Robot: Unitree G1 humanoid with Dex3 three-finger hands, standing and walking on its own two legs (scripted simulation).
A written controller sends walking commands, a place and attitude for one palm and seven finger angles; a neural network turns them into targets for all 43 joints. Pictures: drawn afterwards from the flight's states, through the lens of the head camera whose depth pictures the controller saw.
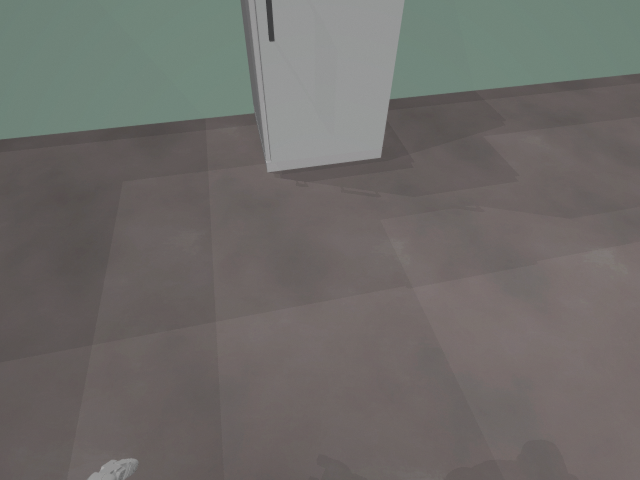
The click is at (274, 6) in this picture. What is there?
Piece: fridge door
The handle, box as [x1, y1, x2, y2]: [266, 0, 274, 41]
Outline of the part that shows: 266,0 269,40 271,41 274,40 271,0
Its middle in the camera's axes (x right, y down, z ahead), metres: -0.19 -0.90 +1.33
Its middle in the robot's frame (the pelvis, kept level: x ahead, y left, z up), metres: +1.61 +0.26 +0.12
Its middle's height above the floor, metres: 0.88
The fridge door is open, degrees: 0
